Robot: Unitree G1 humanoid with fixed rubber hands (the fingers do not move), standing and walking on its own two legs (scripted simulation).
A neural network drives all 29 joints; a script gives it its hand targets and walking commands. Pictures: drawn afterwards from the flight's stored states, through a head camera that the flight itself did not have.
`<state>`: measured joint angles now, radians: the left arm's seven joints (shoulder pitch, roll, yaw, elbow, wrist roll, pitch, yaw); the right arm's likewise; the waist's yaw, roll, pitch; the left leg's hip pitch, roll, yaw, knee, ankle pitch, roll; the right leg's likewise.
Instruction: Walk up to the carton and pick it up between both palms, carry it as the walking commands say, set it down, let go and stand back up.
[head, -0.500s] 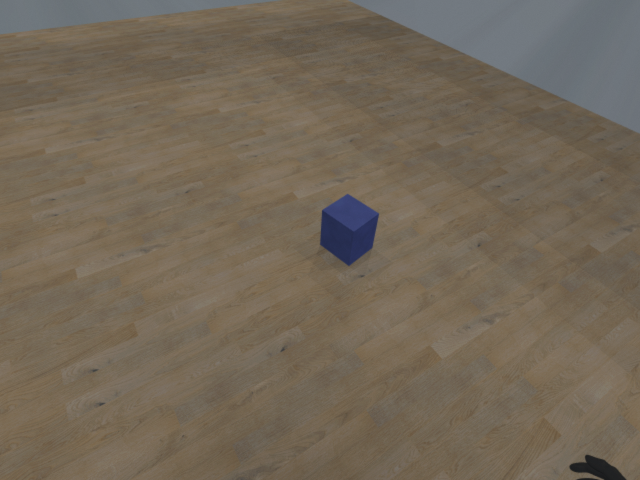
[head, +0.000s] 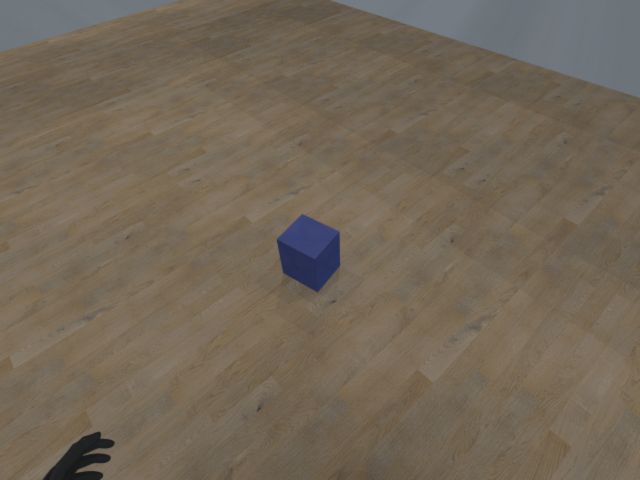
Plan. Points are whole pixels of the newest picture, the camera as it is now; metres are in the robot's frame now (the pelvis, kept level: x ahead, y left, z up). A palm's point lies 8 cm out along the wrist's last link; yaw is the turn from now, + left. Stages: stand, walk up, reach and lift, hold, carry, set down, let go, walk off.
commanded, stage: walk up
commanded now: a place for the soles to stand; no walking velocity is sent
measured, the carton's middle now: (310, 253) +1.01 +0.09 -0.66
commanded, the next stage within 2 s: none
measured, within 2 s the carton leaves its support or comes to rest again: neither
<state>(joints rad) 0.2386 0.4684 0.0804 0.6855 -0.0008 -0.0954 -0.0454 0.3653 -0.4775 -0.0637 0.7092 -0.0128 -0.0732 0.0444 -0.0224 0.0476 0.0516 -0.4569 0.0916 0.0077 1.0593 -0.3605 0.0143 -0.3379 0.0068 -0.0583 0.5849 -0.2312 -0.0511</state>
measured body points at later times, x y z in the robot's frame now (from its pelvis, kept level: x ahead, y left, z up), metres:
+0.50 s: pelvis +0.19 +0.04 +0.01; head +0.21 +0.05 +0.45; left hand +0.30 +0.37 -0.09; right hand +0.26 -0.31 -0.06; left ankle +0.19 +0.16 -0.73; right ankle +0.28 -0.10 -0.70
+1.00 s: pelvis +0.36 +0.06 -0.01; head +0.37 +0.07 +0.44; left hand +0.42 +0.41 -0.10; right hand +0.48 -0.28 -0.07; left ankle +0.43 +0.18 -0.73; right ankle +0.34 -0.08 -0.69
